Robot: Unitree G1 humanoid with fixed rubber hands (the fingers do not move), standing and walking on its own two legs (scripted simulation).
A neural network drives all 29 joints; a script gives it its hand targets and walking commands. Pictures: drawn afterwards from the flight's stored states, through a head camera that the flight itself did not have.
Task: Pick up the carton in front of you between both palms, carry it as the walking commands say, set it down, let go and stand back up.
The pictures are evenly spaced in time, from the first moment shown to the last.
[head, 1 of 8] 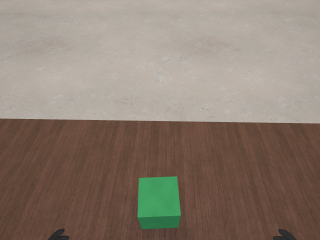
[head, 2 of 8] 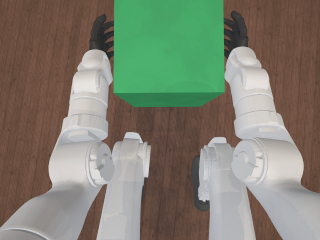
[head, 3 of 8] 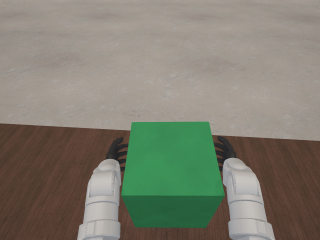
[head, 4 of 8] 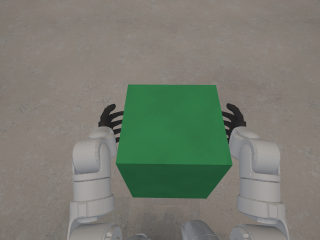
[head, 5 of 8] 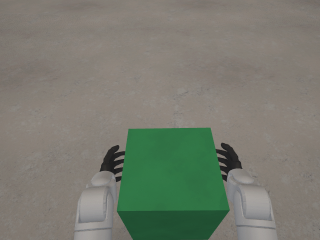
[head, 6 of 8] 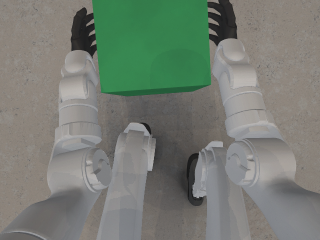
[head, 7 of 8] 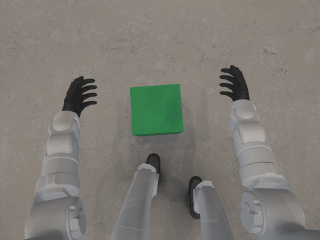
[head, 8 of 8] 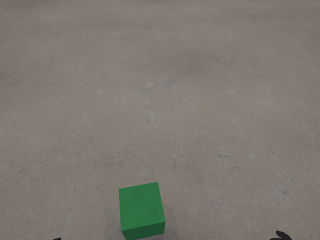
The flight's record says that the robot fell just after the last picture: no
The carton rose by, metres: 0.69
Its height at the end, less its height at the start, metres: -0.15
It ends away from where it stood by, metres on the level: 3.11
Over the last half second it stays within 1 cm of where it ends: yes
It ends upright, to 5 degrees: yes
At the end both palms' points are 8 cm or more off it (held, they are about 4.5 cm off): yes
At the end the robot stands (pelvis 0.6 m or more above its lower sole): yes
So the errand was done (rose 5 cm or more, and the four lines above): yes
